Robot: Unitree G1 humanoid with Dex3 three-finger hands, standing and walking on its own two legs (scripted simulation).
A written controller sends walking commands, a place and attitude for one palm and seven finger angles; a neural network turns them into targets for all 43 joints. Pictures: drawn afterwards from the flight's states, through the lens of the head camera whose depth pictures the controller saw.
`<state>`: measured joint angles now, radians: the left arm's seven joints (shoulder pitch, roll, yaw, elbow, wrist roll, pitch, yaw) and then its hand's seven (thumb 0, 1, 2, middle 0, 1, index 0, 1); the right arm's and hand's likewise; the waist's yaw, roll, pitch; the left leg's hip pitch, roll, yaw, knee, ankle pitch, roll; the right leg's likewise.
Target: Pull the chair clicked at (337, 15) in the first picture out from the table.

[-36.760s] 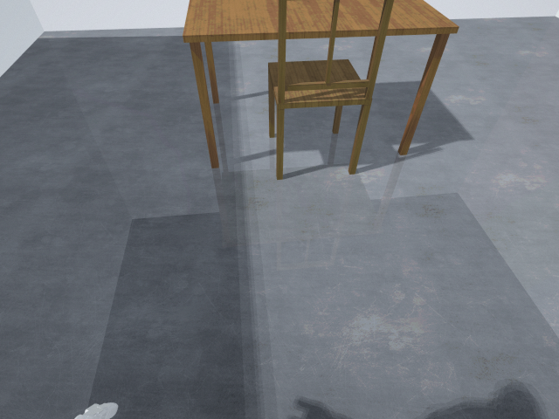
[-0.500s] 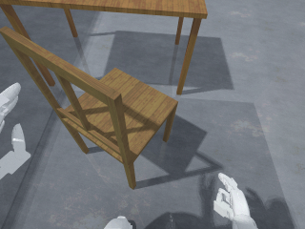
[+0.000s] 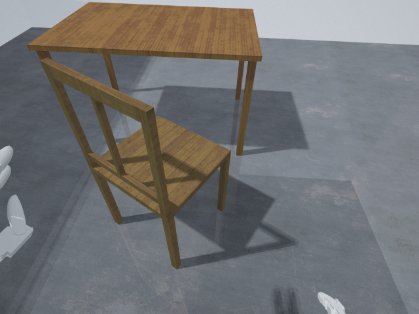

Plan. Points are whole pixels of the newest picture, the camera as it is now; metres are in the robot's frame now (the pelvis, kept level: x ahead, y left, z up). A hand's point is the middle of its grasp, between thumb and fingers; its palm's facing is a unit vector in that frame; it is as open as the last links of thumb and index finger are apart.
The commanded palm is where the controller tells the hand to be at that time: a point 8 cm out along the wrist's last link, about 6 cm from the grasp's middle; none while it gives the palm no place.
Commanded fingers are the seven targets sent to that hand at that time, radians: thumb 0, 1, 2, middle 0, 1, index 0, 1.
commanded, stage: stop stepping back and stand still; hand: left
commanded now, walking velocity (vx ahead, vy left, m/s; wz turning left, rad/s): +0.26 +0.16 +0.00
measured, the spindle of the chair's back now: (110, 139) +0.62 +0.36 -0.07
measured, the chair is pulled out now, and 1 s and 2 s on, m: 0.59 0.59 0.59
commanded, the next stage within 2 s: let the arm hang, fingers relaxed in 0.66 s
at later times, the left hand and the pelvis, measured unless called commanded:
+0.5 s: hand out of the picture +0.09 +0.25 +0.16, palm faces +0.52 -0.75 -0.41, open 7.4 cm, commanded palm +0.04 +0.29 +0.17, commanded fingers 0.00 0.90 0.90 -0.20 -0.30 -0.20 -0.30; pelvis -0.07 -0.03 +0.00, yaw +5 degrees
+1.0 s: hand out of the picture +0.02 +0.16 -0.15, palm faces +0.11 -0.97 -0.21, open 7.4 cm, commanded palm none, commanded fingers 0.00 0.90 0.90 -0.20 -0.30 -0.20 -0.30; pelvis -0.07 -0.02 -0.02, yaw +7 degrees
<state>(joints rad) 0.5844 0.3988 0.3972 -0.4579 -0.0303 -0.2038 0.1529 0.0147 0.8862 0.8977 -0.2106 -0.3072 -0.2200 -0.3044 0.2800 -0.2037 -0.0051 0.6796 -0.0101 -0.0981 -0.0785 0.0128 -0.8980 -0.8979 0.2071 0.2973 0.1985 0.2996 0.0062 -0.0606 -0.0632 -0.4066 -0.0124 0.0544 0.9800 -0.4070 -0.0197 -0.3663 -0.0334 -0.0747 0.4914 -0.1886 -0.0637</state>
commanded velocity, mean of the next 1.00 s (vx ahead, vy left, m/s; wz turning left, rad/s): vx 0.10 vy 0.03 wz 0.00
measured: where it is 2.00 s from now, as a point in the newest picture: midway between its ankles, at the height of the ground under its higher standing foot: outside the picture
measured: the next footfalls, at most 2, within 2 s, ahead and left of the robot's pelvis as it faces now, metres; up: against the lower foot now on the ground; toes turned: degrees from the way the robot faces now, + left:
left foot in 0.12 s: -0.06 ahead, +0.13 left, +0.00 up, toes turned +7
right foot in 0.28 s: +0.04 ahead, -0.08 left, +0.00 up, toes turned +1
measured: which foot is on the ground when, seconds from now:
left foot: up 0.00-0.10, down 0.12-0.28, up 0.30-0.54, down 0.56-1.00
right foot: down 0.00-0.14, up 0.16-0.26, down 0.28-0.56, up 0.58-0.78, down 0.80-1.00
